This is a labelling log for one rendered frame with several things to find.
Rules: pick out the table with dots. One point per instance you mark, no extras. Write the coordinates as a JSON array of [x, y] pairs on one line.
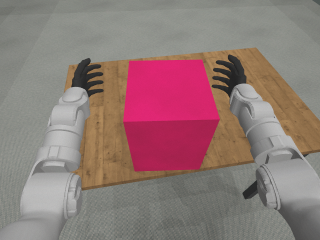
[[105, 154]]

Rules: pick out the carton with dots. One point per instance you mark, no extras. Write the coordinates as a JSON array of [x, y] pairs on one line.
[[170, 115]]

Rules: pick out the robot right hand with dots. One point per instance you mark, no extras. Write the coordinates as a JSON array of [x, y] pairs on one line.
[[236, 74]]

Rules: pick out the robot left hand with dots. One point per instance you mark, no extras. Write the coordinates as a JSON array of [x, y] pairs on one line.
[[81, 77]]

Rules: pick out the right robot forearm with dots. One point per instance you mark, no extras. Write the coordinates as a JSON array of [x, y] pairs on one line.
[[268, 141]]

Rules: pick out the robot right upper arm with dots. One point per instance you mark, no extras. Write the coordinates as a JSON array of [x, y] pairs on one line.
[[291, 188]]

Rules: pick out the robot left upper arm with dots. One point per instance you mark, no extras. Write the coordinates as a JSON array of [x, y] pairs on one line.
[[49, 200]]

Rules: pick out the left robot forearm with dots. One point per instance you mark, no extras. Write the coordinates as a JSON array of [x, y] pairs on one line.
[[60, 151]]

